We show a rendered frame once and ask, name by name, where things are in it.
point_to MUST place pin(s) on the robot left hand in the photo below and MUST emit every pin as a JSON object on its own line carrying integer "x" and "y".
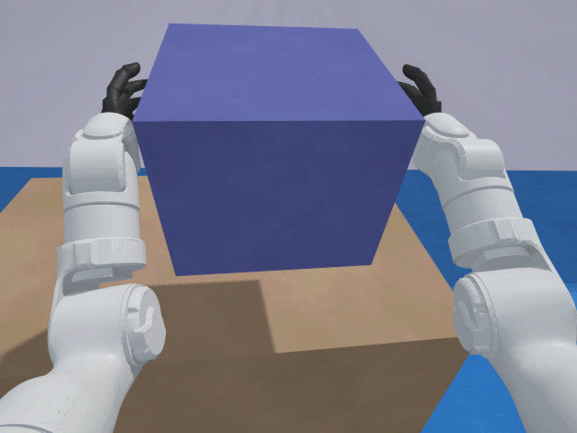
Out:
{"x": 120, "y": 90}

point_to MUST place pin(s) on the robot left upper arm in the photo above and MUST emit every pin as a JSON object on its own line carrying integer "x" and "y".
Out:
{"x": 99, "y": 341}

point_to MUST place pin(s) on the robot left forearm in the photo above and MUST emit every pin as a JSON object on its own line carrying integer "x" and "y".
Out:
{"x": 101, "y": 208}

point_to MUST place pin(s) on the robot right forearm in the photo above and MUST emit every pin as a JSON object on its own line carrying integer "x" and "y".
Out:
{"x": 488, "y": 231}

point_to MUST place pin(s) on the robot right hand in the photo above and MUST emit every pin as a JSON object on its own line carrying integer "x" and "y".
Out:
{"x": 424, "y": 99}

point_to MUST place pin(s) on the robot right upper arm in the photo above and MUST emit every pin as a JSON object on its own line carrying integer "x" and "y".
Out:
{"x": 522, "y": 321}

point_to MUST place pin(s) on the pedestal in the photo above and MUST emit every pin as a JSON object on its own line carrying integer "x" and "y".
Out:
{"x": 354, "y": 349}

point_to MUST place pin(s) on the carton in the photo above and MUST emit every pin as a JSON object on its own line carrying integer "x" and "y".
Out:
{"x": 272, "y": 148}

